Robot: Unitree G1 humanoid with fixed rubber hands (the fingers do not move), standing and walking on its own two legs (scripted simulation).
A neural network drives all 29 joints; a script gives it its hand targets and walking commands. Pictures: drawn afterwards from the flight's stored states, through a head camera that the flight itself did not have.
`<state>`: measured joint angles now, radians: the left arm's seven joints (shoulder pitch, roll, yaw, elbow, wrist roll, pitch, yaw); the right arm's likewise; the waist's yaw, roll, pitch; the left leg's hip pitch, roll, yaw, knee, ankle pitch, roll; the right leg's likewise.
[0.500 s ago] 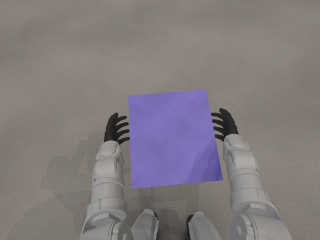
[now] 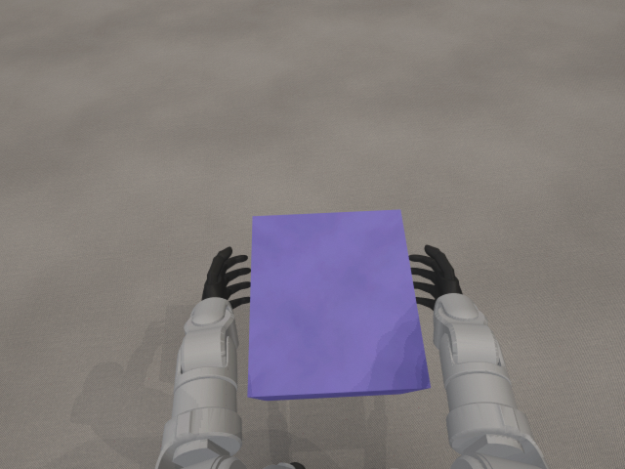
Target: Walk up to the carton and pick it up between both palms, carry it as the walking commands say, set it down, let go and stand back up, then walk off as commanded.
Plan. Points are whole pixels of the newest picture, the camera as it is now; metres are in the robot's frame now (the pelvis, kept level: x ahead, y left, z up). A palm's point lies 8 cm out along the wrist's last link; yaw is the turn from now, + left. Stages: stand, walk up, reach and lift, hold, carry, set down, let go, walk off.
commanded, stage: reach and lift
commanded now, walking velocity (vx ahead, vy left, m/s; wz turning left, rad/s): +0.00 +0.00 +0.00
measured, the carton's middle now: (330, 309) +0.34 +0.02 -0.10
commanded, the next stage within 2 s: hold in 1.82 s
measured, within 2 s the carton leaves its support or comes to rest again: neither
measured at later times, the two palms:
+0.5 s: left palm (200, 297) +0.29 +0.18 +0.06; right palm (461, 289) +0.32 -0.13 +0.05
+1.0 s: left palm (211, 288) +0.30 +0.16 +0.07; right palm (479, 298) +0.30 -0.15 +0.06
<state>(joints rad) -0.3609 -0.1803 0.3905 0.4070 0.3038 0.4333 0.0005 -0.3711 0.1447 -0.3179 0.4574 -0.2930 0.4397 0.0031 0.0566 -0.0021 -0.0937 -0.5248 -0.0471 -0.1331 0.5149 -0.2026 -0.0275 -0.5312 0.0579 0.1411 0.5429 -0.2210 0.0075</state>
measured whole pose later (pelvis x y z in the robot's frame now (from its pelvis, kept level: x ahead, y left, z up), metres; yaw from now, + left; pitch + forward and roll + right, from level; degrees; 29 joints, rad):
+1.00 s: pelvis +0.01 +0.00 +0.02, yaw +0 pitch -6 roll +0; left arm -0.31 -0.16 0.28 0.28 0.32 0.74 0.00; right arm -0.29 0.16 -0.26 0.28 -0.32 0.74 0.02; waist 0.01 0.00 0.00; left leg -0.04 -0.03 -0.13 0.33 -0.17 -0.01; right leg -0.04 0.04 0.13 0.34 -0.18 0.00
